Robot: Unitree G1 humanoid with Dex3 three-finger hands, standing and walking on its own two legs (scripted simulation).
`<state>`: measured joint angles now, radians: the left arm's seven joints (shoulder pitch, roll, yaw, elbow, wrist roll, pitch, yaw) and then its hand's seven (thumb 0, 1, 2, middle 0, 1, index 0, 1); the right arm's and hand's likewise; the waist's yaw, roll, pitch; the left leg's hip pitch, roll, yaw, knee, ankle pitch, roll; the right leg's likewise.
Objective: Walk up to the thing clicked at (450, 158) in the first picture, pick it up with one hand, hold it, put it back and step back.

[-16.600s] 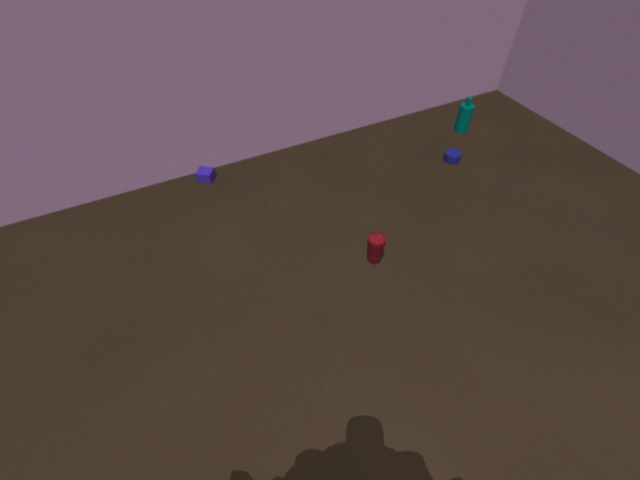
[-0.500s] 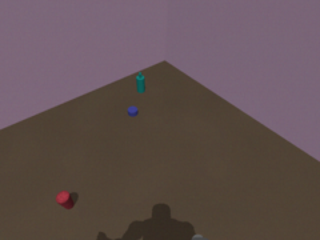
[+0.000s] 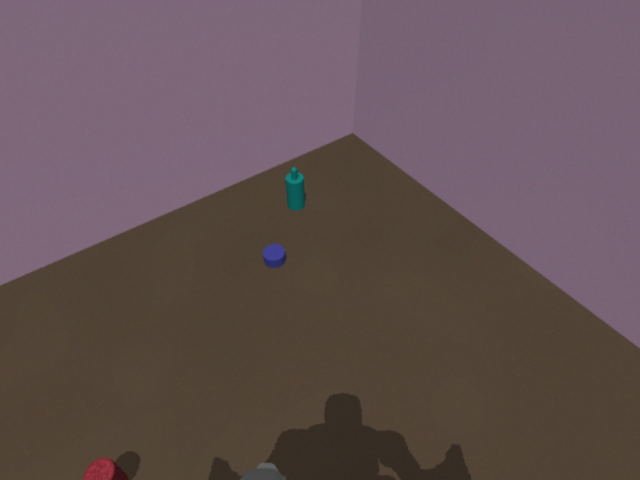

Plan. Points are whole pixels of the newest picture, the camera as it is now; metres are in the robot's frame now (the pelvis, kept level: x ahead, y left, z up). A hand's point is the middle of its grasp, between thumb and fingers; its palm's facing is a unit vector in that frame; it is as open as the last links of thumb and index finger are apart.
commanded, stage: walk up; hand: left
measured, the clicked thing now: (274, 255) +1.04 +0.26 -0.74
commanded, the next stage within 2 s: none
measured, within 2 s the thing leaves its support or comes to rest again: neither
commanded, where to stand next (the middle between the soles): +0.65 -0.01 m, yaw +1 degrees
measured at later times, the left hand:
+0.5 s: hand (174, 373) +0.31 +0.26 -0.13, palm faces -0.07 -0.92 -0.38, open 7.4 cm
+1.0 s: hand (203, 328) +0.39 +0.24 -0.14, palm faces +0.04 -0.93 -0.36, open 7.4 cm
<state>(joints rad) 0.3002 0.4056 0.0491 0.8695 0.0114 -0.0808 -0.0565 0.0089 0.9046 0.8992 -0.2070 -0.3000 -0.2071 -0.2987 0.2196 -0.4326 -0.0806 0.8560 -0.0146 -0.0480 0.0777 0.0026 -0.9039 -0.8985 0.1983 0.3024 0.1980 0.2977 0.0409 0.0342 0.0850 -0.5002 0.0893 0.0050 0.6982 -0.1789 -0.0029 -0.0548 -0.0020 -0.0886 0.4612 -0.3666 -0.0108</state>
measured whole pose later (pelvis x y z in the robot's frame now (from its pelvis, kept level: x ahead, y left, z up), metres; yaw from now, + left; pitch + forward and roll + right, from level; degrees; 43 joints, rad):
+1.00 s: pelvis +0.39 -0.03 -0.01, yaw +3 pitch -3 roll -2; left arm 0.38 0.42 0.05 0.85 0.01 -0.07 -0.05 0.01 0.90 0.90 -0.21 -0.30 -0.21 -0.30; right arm 0.26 -0.41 -0.07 0.87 -0.02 -0.04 0.08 0.00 -0.90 -0.90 0.20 0.30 0.20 0.30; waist 0.05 0.01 0.08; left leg -0.39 0.07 0.03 0.59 -0.18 0.02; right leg -0.09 -0.01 -0.13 0.54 -0.40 -0.01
